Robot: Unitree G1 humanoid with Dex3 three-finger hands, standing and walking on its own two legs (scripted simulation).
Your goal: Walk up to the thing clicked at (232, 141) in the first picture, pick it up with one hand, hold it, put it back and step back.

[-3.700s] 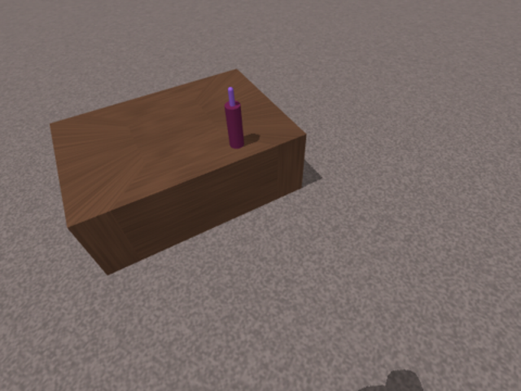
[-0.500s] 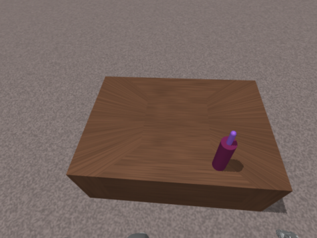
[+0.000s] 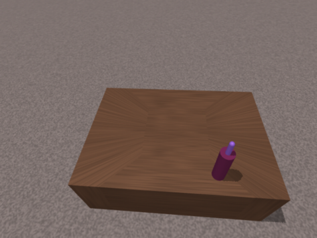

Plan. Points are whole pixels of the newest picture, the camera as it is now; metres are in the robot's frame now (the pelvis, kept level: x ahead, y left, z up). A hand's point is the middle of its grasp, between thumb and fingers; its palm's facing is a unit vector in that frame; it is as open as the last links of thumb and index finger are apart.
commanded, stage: walk up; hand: right
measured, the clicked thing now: (224, 160) +0.48 -0.23 -0.28
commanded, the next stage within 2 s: stand in 0.50 s
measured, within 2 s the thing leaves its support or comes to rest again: neither
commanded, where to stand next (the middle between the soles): +0.07 +0.00 m, yaw -2 degrees
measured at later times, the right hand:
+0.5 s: hand out of the picture +0.10 -0.25 -0.15, palm faces +0.00 +0.95 -0.32, open 7.4 cm
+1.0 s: hand out of the picture +0.11 -0.27 -0.15, palm faces +0.00 +0.94 -0.34, open 7.4 cm
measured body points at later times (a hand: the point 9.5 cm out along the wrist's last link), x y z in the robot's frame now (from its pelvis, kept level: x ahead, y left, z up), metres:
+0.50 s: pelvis +0.01 +0.00 +0.00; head +0.02 +0.00 +0.45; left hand +0.10 +0.31 -0.12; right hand +0.10 -0.30 -0.13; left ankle +0.04 +0.11 -0.74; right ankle +0.00 -0.14 -0.74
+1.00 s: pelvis +0.02 -0.02 +0.01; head +0.03 -0.01 +0.46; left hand +0.10 +0.28 -0.13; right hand +0.11 -0.32 -0.13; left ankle +0.04 +0.11 -0.74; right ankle +0.00 -0.14 -0.74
